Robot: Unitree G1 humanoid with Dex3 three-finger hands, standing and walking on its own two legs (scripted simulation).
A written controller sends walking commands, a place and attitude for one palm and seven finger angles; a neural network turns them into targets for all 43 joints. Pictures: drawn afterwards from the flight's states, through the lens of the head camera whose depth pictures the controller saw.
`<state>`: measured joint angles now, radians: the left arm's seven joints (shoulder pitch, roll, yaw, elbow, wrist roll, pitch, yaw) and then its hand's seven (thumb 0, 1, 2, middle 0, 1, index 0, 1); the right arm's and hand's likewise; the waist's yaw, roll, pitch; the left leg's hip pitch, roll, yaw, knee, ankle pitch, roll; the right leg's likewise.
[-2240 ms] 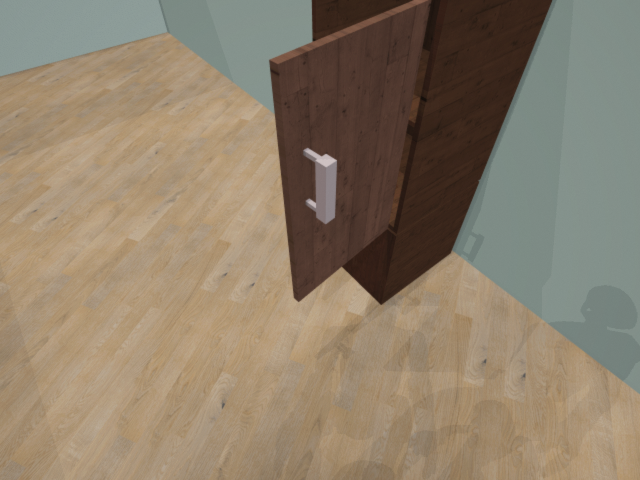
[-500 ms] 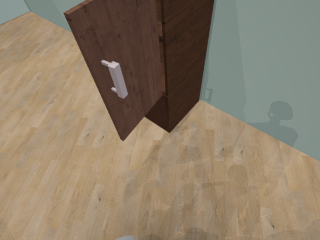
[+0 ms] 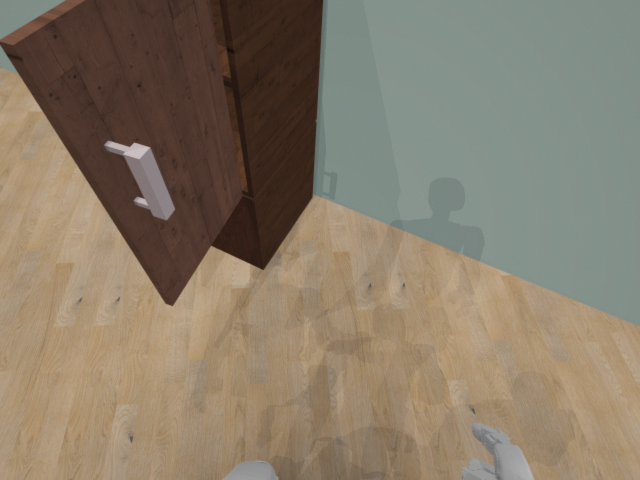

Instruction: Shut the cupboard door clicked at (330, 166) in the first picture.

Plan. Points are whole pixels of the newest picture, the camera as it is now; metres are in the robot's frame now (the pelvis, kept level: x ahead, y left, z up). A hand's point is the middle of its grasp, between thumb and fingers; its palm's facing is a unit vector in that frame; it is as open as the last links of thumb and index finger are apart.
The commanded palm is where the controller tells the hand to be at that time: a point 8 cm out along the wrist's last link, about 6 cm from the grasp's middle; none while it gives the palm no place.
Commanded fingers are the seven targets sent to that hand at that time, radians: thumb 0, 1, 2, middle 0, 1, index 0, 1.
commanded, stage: walk around to get in front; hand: left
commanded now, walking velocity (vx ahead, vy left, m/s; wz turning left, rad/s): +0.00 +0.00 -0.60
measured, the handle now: (139, 180) +0.48 +0.33 +0.03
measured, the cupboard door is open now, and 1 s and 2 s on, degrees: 97 97 97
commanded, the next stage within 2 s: none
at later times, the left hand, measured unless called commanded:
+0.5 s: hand (239, 431) +0.18 +0.13 -0.16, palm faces -0.35 -0.89 -0.29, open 7.4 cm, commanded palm none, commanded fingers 0.00 0.90 0.90 -0.20 -0.30 -0.20 -0.30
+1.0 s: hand (258, 427) +0.19 +0.11 -0.17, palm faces -0.52 -0.83 -0.19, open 7.4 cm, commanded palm none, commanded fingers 0.00 0.90 0.90 -0.20 -0.30 -0.20 -0.30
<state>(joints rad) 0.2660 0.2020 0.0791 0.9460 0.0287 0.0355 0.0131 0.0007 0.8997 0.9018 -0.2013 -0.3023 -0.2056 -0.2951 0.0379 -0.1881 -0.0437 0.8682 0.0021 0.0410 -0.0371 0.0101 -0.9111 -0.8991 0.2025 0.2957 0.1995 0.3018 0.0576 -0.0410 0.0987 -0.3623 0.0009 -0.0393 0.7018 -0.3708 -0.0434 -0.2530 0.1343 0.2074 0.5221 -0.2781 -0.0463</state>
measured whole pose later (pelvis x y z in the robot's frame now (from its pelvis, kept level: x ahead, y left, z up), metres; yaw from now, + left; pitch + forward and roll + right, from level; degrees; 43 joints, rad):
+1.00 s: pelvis +0.02 -0.02 +0.01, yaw -36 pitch +2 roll -2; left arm 0.17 0.24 0.10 0.92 0.03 0.06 -0.03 0.00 0.90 0.90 -0.20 -0.30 -0.20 -0.29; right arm 0.21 -0.16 -0.01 0.87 -0.03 0.01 -0.04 0.01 -0.91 -0.90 0.21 0.30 0.20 0.30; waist 0.03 -0.03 0.09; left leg -0.23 0.09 0.10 0.50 -0.30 -0.01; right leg -0.51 0.03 0.00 1.12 -0.45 0.05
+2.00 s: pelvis +0.01 -0.11 -0.01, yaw -72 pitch +1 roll +0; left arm 0.12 0.22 0.07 0.90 0.03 0.02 -0.03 0.00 0.91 0.90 -0.19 -0.30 -0.20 -0.29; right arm 0.27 -0.24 -0.05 0.92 -0.02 0.05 -0.02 0.01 -0.91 -0.90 0.21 0.30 0.20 0.30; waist -0.02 0.06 0.11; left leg -0.33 0.18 0.18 0.83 -0.50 -0.07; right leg -0.32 -0.01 -0.08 0.64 -0.33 -0.04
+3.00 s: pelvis -0.05 -0.39 -0.02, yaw -105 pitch +0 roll +2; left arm 0.04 0.21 0.05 0.90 0.01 -0.05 -0.03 0.00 0.91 0.90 -0.19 -0.30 -0.20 -0.29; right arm 0.47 -0.17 -0.02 1.08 -0.01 0.01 -0.01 0.01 -0.91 -0.90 0.20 0.30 0.20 0.30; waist -0.07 -0.01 0.13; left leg -0.23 0.15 0.11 1.21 -0.47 -0.05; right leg -0.43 0.03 -0.15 0.72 -0.30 -0.14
